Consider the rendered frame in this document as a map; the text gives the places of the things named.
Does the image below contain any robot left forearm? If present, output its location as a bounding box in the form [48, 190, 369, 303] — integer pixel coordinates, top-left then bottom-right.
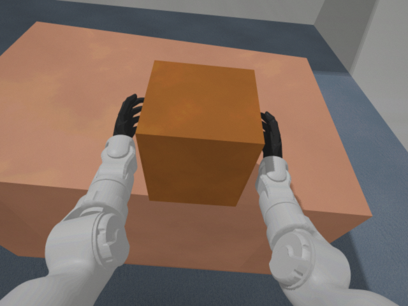
[45, 135, 138, 267]

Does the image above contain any robot left upper arm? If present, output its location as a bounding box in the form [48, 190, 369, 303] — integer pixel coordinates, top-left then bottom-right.
[0, 212, 129, 306]

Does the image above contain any robot left hand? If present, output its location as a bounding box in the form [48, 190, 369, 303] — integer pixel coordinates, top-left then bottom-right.
[113, 94, 145, 137]

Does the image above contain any carton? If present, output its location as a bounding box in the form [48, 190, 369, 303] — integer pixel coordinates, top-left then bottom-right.
[135, 60, 265, 207]

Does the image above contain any robot right forearm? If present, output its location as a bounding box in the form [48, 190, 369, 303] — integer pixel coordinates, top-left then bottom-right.
[255, 156, 332, 252]

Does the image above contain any robot right upper arm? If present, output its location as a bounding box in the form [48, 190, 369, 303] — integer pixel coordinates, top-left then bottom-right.
[269, 231, 399, 306]

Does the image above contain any pedestal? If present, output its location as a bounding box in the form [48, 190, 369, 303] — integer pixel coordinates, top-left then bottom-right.
[0, 22, 372, 275]

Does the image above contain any robot right hand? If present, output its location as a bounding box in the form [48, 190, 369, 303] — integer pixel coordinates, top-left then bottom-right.
[261, 112, 282, 158]

